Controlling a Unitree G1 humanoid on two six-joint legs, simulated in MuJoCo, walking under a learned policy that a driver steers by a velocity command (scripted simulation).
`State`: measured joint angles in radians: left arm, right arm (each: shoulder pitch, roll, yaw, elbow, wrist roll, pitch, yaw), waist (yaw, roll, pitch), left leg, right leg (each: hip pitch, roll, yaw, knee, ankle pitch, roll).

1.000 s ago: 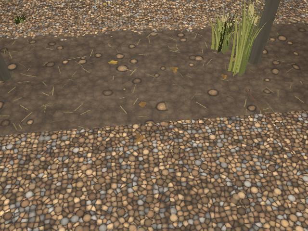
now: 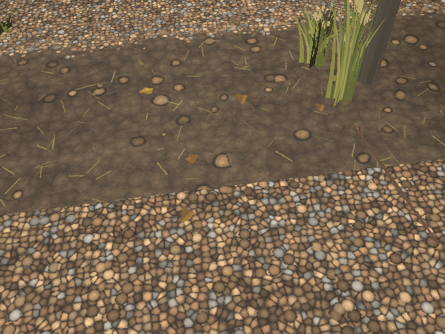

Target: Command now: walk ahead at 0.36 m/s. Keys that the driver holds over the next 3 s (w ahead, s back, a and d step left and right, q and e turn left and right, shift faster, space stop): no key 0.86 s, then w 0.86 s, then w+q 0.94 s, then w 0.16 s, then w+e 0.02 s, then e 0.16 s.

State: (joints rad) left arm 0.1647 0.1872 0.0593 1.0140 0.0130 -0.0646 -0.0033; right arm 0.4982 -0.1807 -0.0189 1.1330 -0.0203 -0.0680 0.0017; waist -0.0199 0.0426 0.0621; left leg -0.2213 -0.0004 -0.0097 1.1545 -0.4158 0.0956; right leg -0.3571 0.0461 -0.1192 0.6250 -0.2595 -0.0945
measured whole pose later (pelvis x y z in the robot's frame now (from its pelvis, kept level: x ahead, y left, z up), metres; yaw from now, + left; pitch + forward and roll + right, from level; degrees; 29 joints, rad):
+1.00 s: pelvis +0.20 -0.01 +0.02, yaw -1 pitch -2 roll +0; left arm 0.42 0.11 0.00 1.13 0.01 -0.03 0.04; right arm 0.35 -0.12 -0.02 1.14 -0.02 -0.01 -0.01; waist 0.00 0.00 0.01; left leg -0.26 0.00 0.07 0.57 -0.34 0.06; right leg -0.06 0.03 -0.04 0.42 -0.34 -0.05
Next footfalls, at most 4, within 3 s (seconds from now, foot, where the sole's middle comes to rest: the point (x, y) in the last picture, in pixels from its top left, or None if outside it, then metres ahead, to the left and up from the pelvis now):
0.38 left None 0.26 0.09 -0.76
0.60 right None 0.17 -0.11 -0.76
1.22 left None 0.37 0.12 -0.76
1.72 right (255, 261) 0.70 -0.06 -0.76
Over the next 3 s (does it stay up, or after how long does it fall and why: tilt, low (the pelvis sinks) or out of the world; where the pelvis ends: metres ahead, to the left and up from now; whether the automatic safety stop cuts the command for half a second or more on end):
stays up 1.20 0.15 0.01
